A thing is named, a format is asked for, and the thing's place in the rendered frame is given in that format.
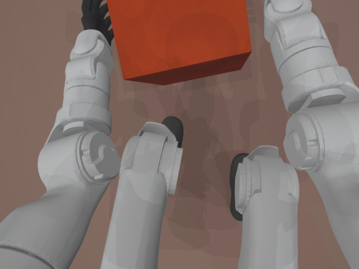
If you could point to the left robot hand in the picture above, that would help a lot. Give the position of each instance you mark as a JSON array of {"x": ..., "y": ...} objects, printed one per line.
[{"x": 93, "y": 18}]

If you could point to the robot left upper arm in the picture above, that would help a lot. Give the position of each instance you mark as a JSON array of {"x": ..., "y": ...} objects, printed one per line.
[{"x": 47, "y": 233}]

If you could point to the robot right upper arm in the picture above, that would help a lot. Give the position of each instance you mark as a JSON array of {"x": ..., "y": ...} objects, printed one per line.
[{"x": 324, "y": 141}]

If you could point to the carton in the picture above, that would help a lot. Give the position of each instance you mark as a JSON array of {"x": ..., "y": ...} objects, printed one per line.
[{"x": 164, "y": 42}]

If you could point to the robot right forearm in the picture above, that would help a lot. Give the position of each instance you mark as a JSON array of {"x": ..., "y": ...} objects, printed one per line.
[{"x": 304, "y": 58}]

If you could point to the robot left forearm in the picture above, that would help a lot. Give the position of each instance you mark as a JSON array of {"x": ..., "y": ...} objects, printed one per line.
[{"x": 87, "y": 88}]

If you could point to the robot left thigh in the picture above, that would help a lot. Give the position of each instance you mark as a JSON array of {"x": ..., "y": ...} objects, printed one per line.
[{"x": 136, "y": 222}]

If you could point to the robot left foot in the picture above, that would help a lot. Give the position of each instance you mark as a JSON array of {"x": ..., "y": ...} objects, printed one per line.
[{"x": 176, "y": 127}]

